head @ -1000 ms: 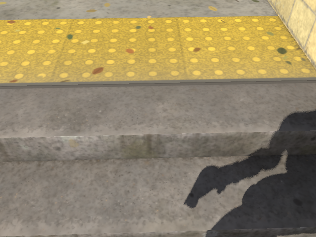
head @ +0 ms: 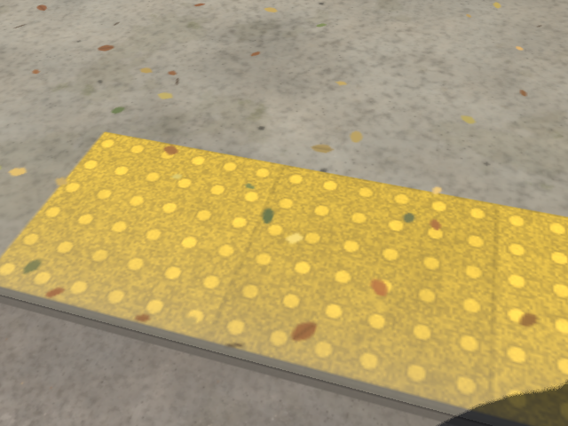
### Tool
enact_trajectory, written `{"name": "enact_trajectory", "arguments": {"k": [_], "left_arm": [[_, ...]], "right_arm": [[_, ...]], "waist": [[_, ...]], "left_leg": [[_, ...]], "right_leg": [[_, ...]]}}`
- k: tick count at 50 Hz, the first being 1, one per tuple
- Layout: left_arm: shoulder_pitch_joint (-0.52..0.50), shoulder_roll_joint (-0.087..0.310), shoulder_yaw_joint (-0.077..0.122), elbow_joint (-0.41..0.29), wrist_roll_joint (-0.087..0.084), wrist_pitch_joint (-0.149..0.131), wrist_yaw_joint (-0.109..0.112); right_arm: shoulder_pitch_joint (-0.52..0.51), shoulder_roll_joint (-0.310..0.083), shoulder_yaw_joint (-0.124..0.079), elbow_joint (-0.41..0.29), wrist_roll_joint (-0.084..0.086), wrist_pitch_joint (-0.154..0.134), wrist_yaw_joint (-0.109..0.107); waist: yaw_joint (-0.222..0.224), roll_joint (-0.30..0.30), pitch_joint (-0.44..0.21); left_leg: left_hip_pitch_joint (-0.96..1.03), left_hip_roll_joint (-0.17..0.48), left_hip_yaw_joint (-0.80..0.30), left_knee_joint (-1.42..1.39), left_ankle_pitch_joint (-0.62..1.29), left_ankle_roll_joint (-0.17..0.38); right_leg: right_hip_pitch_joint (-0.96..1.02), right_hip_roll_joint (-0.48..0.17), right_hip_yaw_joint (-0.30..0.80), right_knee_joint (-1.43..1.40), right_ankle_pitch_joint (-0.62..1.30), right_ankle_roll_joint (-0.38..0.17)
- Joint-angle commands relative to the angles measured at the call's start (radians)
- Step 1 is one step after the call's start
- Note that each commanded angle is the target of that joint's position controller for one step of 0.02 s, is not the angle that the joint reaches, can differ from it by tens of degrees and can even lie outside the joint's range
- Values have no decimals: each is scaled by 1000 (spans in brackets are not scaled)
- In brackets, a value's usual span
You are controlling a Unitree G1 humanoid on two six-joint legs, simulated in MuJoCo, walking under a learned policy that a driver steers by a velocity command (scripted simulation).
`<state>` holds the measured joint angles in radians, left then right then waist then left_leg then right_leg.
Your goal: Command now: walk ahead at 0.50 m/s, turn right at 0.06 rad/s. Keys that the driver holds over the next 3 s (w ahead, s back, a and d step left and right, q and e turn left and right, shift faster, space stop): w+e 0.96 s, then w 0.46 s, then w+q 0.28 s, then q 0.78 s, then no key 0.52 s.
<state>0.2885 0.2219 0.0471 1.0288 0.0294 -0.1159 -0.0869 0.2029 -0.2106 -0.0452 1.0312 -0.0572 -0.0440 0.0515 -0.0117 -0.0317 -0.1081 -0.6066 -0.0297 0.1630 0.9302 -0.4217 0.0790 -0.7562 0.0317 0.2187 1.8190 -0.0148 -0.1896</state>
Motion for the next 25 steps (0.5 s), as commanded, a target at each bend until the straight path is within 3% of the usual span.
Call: {"name": "enact_trajectory", "arguments": {"k": [1, 2, 3, 4, 5, 7, 8, 9, 10, 11, 12, 13, 15, 17, 18, 19, 20, 21, 22, 23, 24, 25], "left_arm": [[49, -122, -44, -42, -8, 34, -6], [31, -108, -44, -49, -1, 39, -6], [1, -113, -56, -60, -7, 42, -10], [-64, -110, -66, -91, -7, 43, -11], [-119, -92, -73, -114, 1, 39, -11], [-252, -55, -79, -190, -9, 42, -4], [-331, -27, -78, -236, -7, 47, 0], [-400, -22, -82, -267, -4, 56, 6], [-450, -13, -82, -292, -8, 77, 7], [-510, -32, -90, -312, 2, 95, 2], [-453, -56, -87, -296, 13, 106, -8], [-444, -59, -82, -298, 10, 114, -11], [-407, -33, -66, -312, 3, 105, -12], [-265, -25, -47, -286, -12, 69, -5], [-183, 8, -40, -264, -27, 54, 11], [-12, 60, -20, -208, -31, 50, 21], [194, 130, -2, -141, -2, 60, 41], [317, 196, 26, -94, 35, 62, 50], [290, 199, 40, -71, 43, 38, 67], [202, 136, 31, -55, 31, 27, 69], [112, 85, 19, -43, 16, 24, 61], [30, 33, 1, -38, 9, 25, 55]], "right_arm": [[-72, 88, 34, -18, -17, -17, 23], [-100, 103, 39, -21, -13, -30, 12], [-61, 94, 40, -5, -24, -39, 3], [-40, 103, 50, 19, -40, -40, -4], [-6, 101, 56, 35, -53, -44, -7], [117, 65, 66, 73, -81, -48, -10], [176, 29, 66, 82, -87, -51, -9], [245, 24, 71, 87, -92, -53, -11], [217, 8, 74, 57, -86, -52, 2], [236, -5, 75, 55, -68, -46, 16], [226, -30, 77, 32, -39, -60, 24], [259, -66, 73, 40, -26, -72, 29], [284, -155, 44, 36, -15, -91, 27], [278, -185, 17, 34, -25, -86, 23], [341, -130, 21, 15, -50, -96, 10], [325, -127, 22, 5, -54, -96, 15], [255, -98, 29, -34, -60, -78, 42], [89, -90, 13, -77, -9, -58, 57], [87, -22, 25, -98, -6, -58, 54], [60, 2, 34, -101, -10, -71, 33], [31, 25, 45, -128, -12, -76, 12], [18, 38, 60, -157, -15, -75, 3]], "waist": [[105, -4, 26], [133, 17, 48], [117, 99, 63], [112, 49, 83], [102, 38, 91], [58, 8, 66], [27, 19, 53], [-13, 69, 51], [-19, 92, 79], [-34, 101, 85], [-1, 133, 109], [14, 154, 94], [33, 164, 80], [81, 202, -1], [56, 144, -137], [124, 82, -197], [196, -59, -234], [240, -168, -158], [199, -138, -133], [148, -73, -19], [80, 1, 6], [15, 13, -16]], "left_leg": [[149, 293, -406, -567, 221, 134], [110, 259, -337, -604, 164, 126], [118, 254, -289, -638, 192, 149], [124, 255, -252, -655, 183, 148], [149, 251, -222, -664, 187, 147], [255, 217, -123, -657, 205, 100], [310, 195, -71, -677, 189, 91], [354, 200, -66, -714, 220, 103], [313, 244, -33, -815, 268, 116], [262, 262, -28, -879, 338, 141], [230, 287, 3, -872, 560, 149], [302, 312, 18, -842, 785, 154], [593, 356, 35, -726, 1192, 151], [738, 364, 68, -533, 1540, 143], [510, 311, 56, -398, 1609, 82], [278, 233, 37, -219, 1359, 39], [0, 113, -37, 26, 786, 4], [-212, -23, -193, 471, 232, -25], [-321, -10, -380, 707, 315, 6], [-354, -2, -408, 824, 370, 24], [-371, -11, -402, 898, 354, 38], [-394, -13, -402, 981, 337, 54]], "right_leg": [[-332, -58, 9, 199, -25, -68], [-346, -62, -13, 195, -42, -71], [-406, -49, -63, 401, -132, -80], [-469, -45, -58, 426, -142, -102], [-522, -45, -64, 444, -159, -117], [-571, -69, -88, 261, -51, -123], [-569, -95, -148, 70, -14, -92], [-567, -110, -196, 3, -7, -67], [-455, -154, -249, -180, -73, -35], [-320, -146, -298, -286, -150, -20], [-187, -114, -348, -311, -214, 6], [-145, -74, -369, -366, -310, 25], [-189, -8, -398, -531, -432, 23], [-23, 55, -372, -706, -370, 0], [324, 43, -238, -638, -111, -60], [583, 26, -64, -782, -170, -82], [829, -48, 229, -1036, -295, -141], [803, -151, 568, -1325, -337, -175], [708, -164, 588, -1340, -522, -109], [540, -150, 524, -1304, -530, -91], [449, -151, 462, -1298, -364, -84], [393, -146, 413, -1298, -246, -72]]}}
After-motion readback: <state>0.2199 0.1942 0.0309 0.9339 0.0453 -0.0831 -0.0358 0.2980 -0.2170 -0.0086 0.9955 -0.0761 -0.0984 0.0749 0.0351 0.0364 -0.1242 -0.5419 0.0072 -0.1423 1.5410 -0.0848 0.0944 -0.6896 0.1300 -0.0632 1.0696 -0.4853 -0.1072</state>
